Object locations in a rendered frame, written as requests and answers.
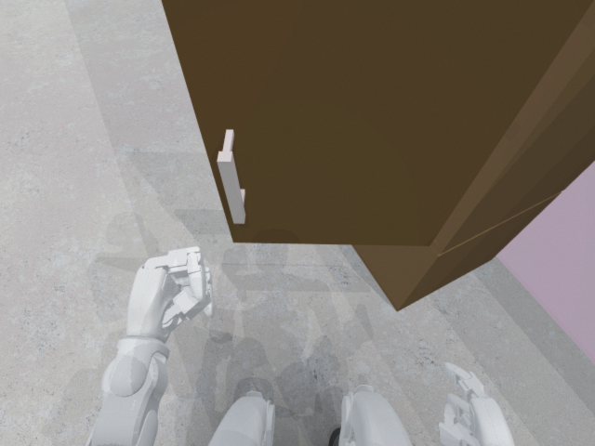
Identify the robot thigh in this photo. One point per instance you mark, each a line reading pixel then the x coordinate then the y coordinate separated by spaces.
pixel 369 420
pixel 249 422

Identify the robot right thigh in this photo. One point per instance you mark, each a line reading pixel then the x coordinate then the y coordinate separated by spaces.
pixel 369 420

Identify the left robot hand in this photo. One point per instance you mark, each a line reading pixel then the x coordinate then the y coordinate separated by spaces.
pixel 154 290

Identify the robot left thigh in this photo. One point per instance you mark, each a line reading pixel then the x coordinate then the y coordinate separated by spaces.
pixel 249 422

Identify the left robot forearm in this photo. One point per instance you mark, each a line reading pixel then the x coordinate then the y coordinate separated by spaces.
pixel 132 387

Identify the cupboard door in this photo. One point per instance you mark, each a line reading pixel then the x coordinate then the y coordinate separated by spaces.
pixel 360 121

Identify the handle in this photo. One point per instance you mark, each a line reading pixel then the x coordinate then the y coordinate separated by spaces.
pixel 227 169

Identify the right robot hand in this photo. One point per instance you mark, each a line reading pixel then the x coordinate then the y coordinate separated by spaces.
pixel 483 423

